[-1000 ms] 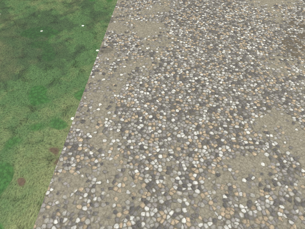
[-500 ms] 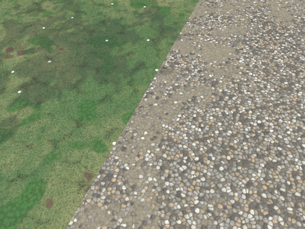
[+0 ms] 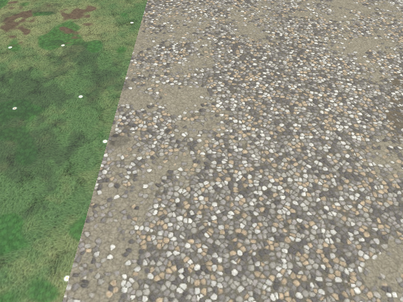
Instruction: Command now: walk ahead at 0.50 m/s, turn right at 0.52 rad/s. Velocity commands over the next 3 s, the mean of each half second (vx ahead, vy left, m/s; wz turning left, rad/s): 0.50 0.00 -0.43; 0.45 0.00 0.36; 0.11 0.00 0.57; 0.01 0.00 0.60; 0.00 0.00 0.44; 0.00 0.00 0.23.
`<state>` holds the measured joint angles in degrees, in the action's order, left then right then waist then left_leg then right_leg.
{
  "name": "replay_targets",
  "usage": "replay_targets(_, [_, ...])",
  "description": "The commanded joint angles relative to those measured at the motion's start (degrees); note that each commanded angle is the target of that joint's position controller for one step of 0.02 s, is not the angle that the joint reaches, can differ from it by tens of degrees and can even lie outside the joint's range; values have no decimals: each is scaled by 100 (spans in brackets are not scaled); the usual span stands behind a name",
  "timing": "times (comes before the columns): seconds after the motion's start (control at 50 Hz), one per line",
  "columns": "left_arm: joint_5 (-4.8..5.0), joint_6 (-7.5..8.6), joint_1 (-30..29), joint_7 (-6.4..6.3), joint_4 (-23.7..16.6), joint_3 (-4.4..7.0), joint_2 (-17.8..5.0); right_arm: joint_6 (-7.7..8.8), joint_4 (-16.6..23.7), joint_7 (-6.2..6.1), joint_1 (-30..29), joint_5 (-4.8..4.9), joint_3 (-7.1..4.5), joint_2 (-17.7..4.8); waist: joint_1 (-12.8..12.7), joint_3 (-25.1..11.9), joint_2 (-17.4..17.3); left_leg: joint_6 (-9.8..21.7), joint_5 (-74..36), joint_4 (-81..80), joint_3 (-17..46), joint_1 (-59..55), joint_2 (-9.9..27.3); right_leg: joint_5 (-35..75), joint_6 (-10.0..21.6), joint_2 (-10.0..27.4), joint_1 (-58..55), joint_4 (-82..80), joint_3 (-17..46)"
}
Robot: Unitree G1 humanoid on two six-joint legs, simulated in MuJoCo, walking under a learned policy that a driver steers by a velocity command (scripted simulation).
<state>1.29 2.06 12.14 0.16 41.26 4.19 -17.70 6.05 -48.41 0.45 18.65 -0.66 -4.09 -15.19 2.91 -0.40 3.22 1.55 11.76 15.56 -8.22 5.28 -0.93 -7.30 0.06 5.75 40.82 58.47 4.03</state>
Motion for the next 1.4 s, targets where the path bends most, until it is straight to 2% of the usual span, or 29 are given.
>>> replay_targets(0.02, [-12,52,-137,114,-424,-56,32,85,374,-57,-502,19,-160,-807,-164,285,-639,880,-1634,-740,501,110,1553,849,41,140,24,-831,21])
replay_targets(0.16, [0,32,-1134,342,-1036,-47,-89,-137,126,-84,-97,191,-270,-1204,86,530,-651,601,-2170,-224,-11,-846,1855,89,426,-88,-149,-2008,-622])
replay_targets(0.22, [-20,-10,100,312,-836,223,-527,-262,167,-140,-239,242,-313,-1391,-723,-302,-784,332,-4754,1849,-452,-717,1597,-258,839,-847,-2137,-2465,-1166])
replay_targets(0.24, [-9,-47,1115,212,-560,438,-944,-252,228,-169,-145,176,-239,-1213,-1156,-851,-453,97,-3992,3379,-498,382,1362,9,1084,-814,-3897,-2585,-727])
replay_targets(0.26, [29,-51,1219,117,-553,572,-1701,-137,562,-107,262,-79,16,-413,-675,-1173,1219,-292,966,5606,-372,3053,433,-390,1961,783,-5835,-2972,2240])
replay_targets(0.28, [-11,56,1354,148,-773,458,-1486,115,692,-29,-31,75,46,-614,-868,-2283,972,-290,2219,6616,1136,3847,-70,-1120,2568,1474,-6412,-4051,4558])
replay_targets(0.3, [-69,136,1239,191,-699,335,-1070,224,862,22,-648,298,-64,-996,-1014,-1624,423,-164,1700,6638,1389,4396,239,-830,2177,1295,-6112,-4152,3776])
replay_targets(0.34, [-58,171,525,172,-738,193,-616,254,757,-29,-671,173,-11,-852,-518,-727,-230,-66,868,5691,1276,3913,741,222,1736,856,-4478,-4077,2246])
replay_targets(0.38, [-161,208,103,157,-833,76,-328,71,585,-12,-369,124,-61,-866,-194,-554,-77,-103,524,5223,1254,3121,970,1111,1605,628,-3514,-4332,1578])
replay_targets(0.48, [-166,368,388,91,-447,108,-526,-184,596,-44,-718,103,12,-548,-268,-88,-94,-306,-592,4265,1158,3430,997,1640,1518,540,-3132,-4857,597])
replay_targets(0.58, [-182,389,513,30,-175,97,-568,-145,710,59,-1321,179,50,-439,-570,238,-27,-185,-2004,2787,1114,3499,769,1079,1133,454,-3492,-5102,-110])
replay_targets(0.7, [-124,278,777,-20,195,149,-633,-107,1088,268,-1932,200,103,-343,-822,555,-79,56,-1520,1948,980,3967,535,1571,1029,856,-4638,-4823,-493])
replay_targets(0.78, [-79,124,549,-141,172,220,-894,-133,1212,356,-1503,168,-2,-557,-451,22,250,411,-385,1870,343,2913,9,4614,753,857,-4907,-3617,-842])
replay_targets(0.82, [-73,72,440,-219,116,183,-885,-169,912,264,6,172,-278,-1073,377,-837,64,797,-764,1493,454,553,-256,4842,412,516,-3965,-1446,-1168])
replay_targets(0.84, [-205,182,804,-202,-91,30,-468,-210,842,150,755,143,-455,-1705,416,-1580,-1017,1551,-857,1532,2683,-1645,1145,2083,76,-88,-1878,757,-1246])
replay_targets(0.86, [-254,372,942,-97,-189,-130,-105,-171,952,156,573,167,-375,-1666,101,-2258,-1763,2365,-917,617,5450,-2812,2119,-2566,-157,-1157,-218,2274,-268])
replay_targets(0.88, [-66,535,443,9,-282,-27,-577,-185,1019,146,492,121,-278,-1309,384,-2023,-1183,2074,-1192,512,4847,-2633,1963,-2411,-45,-741,273,2521,405])
replay_targets(0.9, [31,592,76,32,-422,-45,-619,-195,1102,127,143,102,-216,-1101,264,-1303,-794,1847,-2054,585,3876,-1804,1770,-2043,10,-498,291,2200,269])
replay_targets(0.92, [-76,582,-54,-11,-429,-33,-599,-214,1174,128,-216,127,-187,-1001,15,-725,-216,1669,-2945,568,3209,-848,1507,-1811,-39,-293,129,1699,130])
replay_targets(0.96, [-215,403,51,-84,-447,41,-659,-262,1316,83,-602,86,-130,-855,-339,-414,-332,1546,-3653,363,2679,318,1193,-1583,-163,-113,-529,1126,64])
replay_targets(1.1, [-230,143,-207,-201,-482,-80,-279,-494,1191,-161,-642,194,-218,-1099,-340,-738,-806,1111,-3919,601,2017,996,551,34,-556,-572,-1104,-1054,-126])
replay_targets(1.2, [-168,165,-896,-88,-666,-53,-376,-716,1187,-274,-494,178,-219,-1075,-85,-684,-984,914,-2741,1051,2848,494,681,77,-472,-794,-1107,-2221,130])
replay_targets(1.26, [-177,265,-616,-57,-616,38,-495,-739,1316,-286,-762,187,-196,-1005,-347,-575,-1161,728,-2133,1468,3352,351,568,244,-223,-798,-1695,-3237,191])
replay_targets(1.28, [-214,311,-411,-79,-582,79,-592,-726,1391,-277,-851,174,-159,-895,-469,-645,-1078,539,-1669,1826,3282,608,329,1120,-44,-504,-2405,-3698,269])
replay_targets(1.3, [-318,304,-170,-151,-620,159,-968,-686,1510,-258,-729,71,-57,-579,-423,-1071,-288,248,-262,2962,2721,1280,-123,2796,409,635,-3543,-3554,1133])
replay_targets(1.32, [-476,195,-15,-168,-535,182,-1084,-659,1542,-249,-21,126,-25,-485,-64,-1353,1281,-134,2918,4126,1978,2616,-920,4279,1612,1885,-4563,-3534,2782])
replay_targets(1.34, [-281,137,54,-172,-548,158,-797,-656,1361,-207,294,90,-140,-1033,-117,-1483,1094,-380,2931,5170,1863,2937,-447,3568,1902,2177,-4492,-3555,3251])
replay_targets(1.36, [-236,99,-97,-196,-648,73,-489,-728,1281,-200,-33,155,-250,-1311,-267,-1123,545,-512,2478,5642,1783,3054,-268,2980,1660,1748,-4178,-3496,2430])
replay_targets(1.4, [-214,-17,-467,-216,-713,23,-385,-915,1303,-256,-380,178,-269,-1175,-251,-632,143,-644,1805,5783,1595,3111,-61,1868,1268,1153,-3470,-3690,1469])
